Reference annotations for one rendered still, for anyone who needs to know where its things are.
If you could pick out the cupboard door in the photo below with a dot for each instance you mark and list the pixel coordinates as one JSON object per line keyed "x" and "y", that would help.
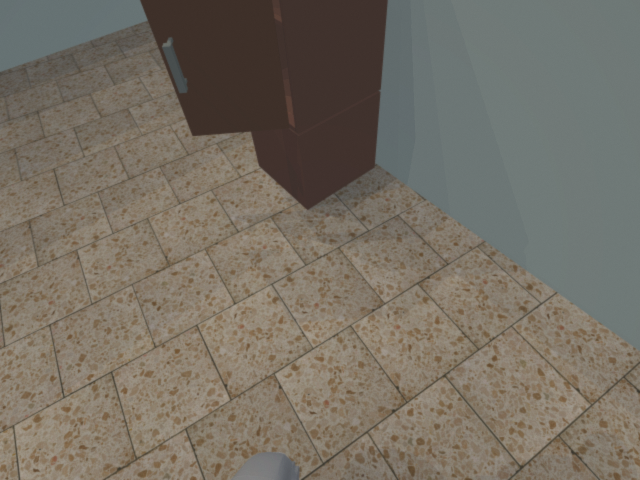
{"x": 228, "y": 51}

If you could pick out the handle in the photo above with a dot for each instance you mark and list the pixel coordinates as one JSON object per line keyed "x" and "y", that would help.
{"x": 172, "y": 60}

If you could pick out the robot left thigh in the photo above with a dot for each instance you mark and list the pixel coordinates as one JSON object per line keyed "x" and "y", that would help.
{"x": 268, "y": 466}

